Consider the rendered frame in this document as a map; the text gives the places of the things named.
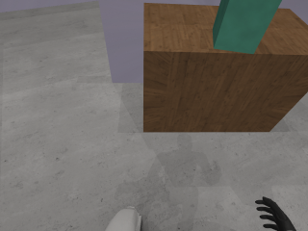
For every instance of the carton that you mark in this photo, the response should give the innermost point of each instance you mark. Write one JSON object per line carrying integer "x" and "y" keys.
{"x": 240, "y": 24}

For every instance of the left robot shin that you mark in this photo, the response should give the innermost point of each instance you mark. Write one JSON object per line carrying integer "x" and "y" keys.
{"x": 131, "y": 208}

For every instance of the robot right hand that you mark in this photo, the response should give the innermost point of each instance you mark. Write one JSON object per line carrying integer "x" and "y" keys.
{"x": 283, "y": 223}

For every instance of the pedestal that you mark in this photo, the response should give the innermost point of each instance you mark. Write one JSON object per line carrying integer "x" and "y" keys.
{"x": 191, "y": 87}

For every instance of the robot left thigh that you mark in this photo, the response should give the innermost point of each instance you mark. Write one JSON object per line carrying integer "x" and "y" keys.
{"x": 125, "y": 220}

